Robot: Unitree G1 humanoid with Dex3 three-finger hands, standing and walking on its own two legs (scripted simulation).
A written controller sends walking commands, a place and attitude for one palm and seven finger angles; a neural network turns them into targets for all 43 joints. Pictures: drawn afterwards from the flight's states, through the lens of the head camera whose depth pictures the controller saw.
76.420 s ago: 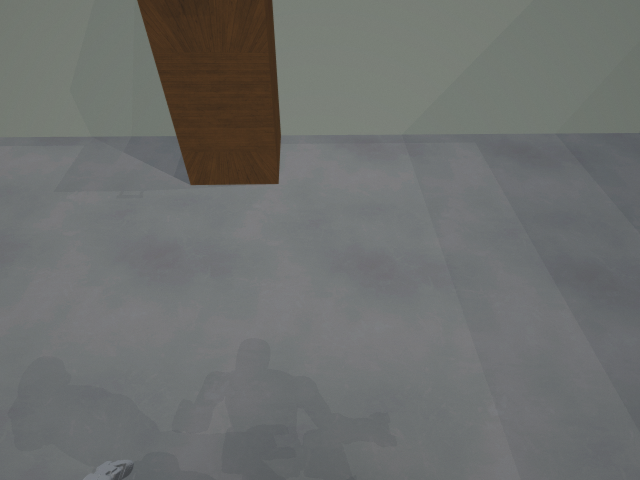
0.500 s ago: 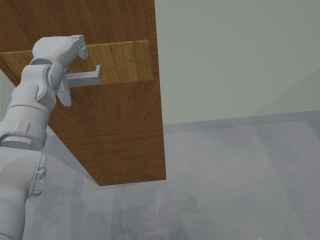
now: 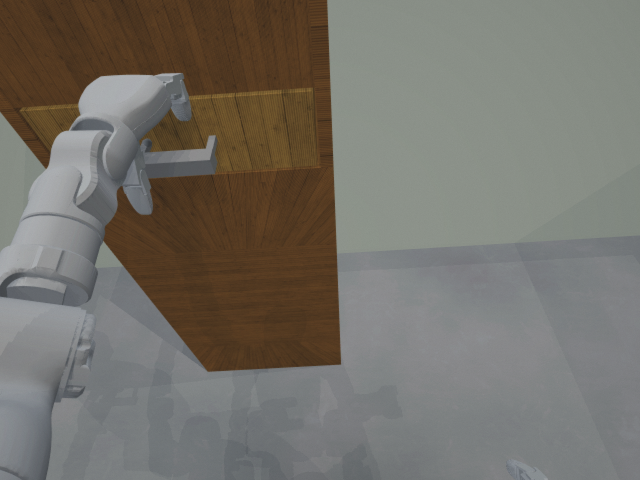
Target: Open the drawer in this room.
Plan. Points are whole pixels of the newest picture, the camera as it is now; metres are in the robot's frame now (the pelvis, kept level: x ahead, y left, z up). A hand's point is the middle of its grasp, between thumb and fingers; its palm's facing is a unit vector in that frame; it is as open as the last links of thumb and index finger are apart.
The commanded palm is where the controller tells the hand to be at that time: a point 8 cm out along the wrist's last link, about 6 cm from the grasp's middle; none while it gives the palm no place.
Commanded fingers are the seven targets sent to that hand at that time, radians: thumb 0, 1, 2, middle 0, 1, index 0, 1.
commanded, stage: re-aim the fingers above the handle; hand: left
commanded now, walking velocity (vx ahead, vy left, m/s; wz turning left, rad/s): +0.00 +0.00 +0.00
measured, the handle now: (176, 153) +0.51 +0.21 +0.14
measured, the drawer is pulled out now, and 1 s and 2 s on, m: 0.00 0.00 0.00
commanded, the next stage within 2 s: lower the fingers behind the handle in 1.88 s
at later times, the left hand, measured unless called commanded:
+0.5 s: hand (146, 141) +0.47 +0.22 +0.19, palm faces +0.00 +0.02 -1.00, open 13.5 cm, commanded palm +0.46 +0.24 +0.27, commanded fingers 0.00 -0.50 0.30 -0.30 -1.20 -0.30 -1.20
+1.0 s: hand (138, 130) +0.47 +0.22 +0.21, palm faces +0.02 +0.01 -1.00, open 13.5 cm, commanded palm +0.46 +0.25 +0.27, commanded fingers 0.00 -0.50 0.30 -0.30 -1.20 -0.30 -1.20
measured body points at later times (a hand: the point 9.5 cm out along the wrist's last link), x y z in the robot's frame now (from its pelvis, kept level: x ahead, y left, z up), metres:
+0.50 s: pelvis -0.01 +0.00 +0.00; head +0.03 -0.02 +0.45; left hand +0.46 +0.22 +0.24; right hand +0.07 -0.26 -0.14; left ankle -0.01 +0.12 -0.74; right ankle +0.01 -0.12 -0.74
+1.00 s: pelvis -0.01 +0.00 +0.00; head +0.02 -0.03 +0.45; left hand +0.46 +0.22 +0.26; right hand +0.08 -0.26 -0.13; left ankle -0.01 +0.12 -0.74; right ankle +0.01 -0.12 -0.74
